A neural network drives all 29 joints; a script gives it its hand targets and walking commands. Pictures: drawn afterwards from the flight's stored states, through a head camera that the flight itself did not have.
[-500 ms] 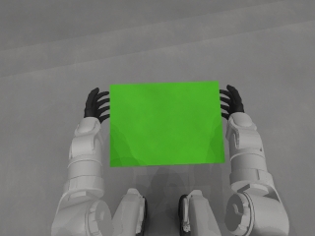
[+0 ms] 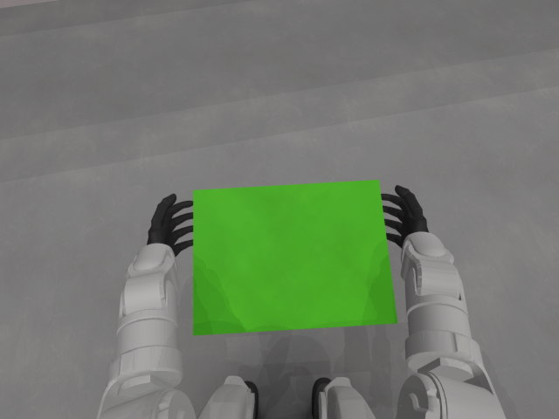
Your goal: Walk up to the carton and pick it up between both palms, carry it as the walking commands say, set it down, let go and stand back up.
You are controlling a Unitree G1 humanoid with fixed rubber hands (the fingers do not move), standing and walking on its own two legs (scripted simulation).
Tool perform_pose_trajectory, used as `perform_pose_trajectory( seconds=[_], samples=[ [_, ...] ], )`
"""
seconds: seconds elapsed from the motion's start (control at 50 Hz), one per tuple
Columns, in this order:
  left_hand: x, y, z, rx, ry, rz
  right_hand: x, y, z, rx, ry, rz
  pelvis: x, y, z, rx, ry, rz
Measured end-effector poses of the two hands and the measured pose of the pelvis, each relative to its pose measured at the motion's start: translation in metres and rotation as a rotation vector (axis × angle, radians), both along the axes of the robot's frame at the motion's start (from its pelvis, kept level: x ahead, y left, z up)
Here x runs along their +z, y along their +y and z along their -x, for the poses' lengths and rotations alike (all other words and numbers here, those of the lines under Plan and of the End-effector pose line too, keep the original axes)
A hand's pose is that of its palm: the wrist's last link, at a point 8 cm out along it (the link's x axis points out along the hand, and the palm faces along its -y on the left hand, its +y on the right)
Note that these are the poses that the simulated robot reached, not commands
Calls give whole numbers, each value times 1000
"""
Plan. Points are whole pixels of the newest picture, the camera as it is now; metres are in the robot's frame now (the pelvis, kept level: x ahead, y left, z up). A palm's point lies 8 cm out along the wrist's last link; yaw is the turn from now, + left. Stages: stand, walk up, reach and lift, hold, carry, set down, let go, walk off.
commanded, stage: reach and lift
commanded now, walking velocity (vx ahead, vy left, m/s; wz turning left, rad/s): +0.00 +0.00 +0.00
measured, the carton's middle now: (289, 258) +0.37 +0.01 -0.11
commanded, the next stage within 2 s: none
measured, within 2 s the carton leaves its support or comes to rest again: neither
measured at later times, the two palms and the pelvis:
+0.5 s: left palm (142, 244) +0.33 +0.19 +0.04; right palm (432, 235) +0.36 -0.17 +0.04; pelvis +0.02 +0.00 +0.05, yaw +0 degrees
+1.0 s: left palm (113, 239) +0.31 +0.19 +0.10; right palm (455, 226) +0.34 -0.17 +0.10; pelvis +0.04 +0.00 +0.07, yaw +0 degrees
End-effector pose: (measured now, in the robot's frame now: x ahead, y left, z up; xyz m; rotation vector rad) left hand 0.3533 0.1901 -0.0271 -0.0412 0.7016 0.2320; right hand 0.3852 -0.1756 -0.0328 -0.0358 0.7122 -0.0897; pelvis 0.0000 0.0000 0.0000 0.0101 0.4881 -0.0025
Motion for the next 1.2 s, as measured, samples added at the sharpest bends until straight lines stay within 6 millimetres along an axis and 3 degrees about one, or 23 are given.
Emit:
perform_pose_trajectory(
  seconds=[0.64, 1.0, 1.2],
  samples=[
    [88, 0, 26, -13, -19, -27, 91, 0, 32, -9, -48, -8, 55, 0, -23, -6, -334, 4],
    [130, 4, 39, 13, -60, -40, 137, 6, 44, -7, -100, 0, 66, 0, -36, -3, -520, 7],
    [140, 1, 44, 12, -59, -40, 152, 5, 49, -19, -103, 18, 67, 0, -39, 1, -570, 9]
  ],
)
